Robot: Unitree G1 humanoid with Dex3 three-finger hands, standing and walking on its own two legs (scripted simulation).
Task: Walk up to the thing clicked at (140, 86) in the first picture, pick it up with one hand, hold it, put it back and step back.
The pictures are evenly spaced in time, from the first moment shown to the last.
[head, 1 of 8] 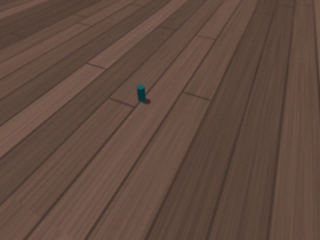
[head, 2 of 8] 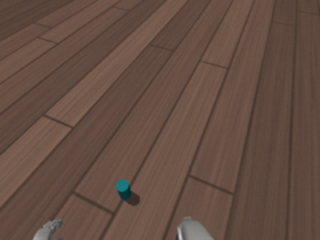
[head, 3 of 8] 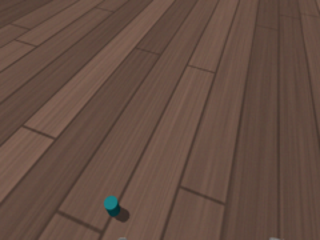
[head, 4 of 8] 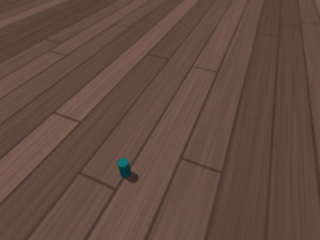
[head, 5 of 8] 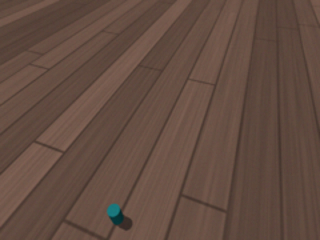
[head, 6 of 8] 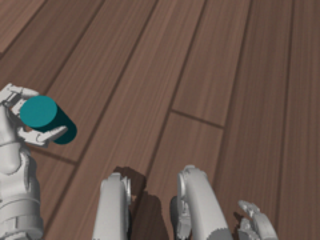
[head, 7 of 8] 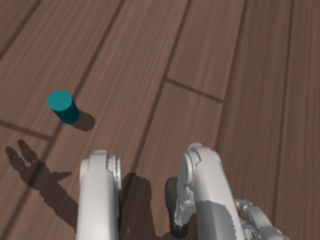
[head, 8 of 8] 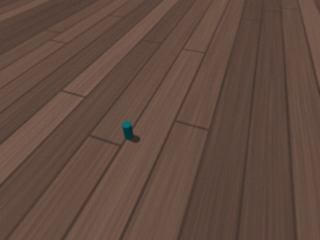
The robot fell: no
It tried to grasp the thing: yes
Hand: left
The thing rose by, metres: 0.67
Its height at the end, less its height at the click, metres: +0.00
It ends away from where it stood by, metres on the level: 0.02
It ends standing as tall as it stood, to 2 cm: yes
